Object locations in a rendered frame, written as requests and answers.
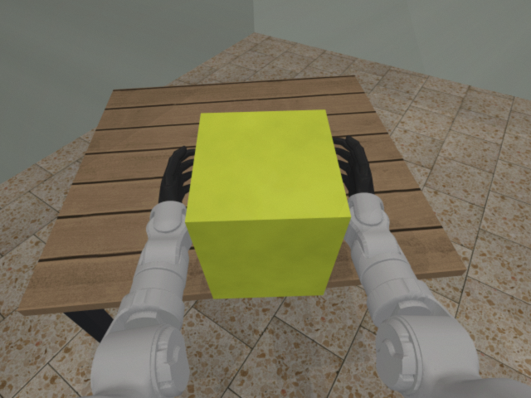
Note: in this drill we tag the left robot hand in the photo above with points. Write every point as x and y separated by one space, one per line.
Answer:
172 188

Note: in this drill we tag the left robot upper arm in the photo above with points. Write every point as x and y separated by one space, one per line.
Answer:
146 362

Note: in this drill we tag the right robot hand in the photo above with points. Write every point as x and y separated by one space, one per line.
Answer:
359 177

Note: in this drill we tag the right robot upper arm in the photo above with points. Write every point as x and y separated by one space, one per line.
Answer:
434 357

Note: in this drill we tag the left robot forearm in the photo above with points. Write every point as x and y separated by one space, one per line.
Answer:
156 294

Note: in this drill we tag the table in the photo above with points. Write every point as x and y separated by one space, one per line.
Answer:
90 257

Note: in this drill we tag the carton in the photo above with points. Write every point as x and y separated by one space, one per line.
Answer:
267 210

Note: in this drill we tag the right robot forearm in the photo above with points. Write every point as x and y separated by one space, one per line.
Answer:
383 270

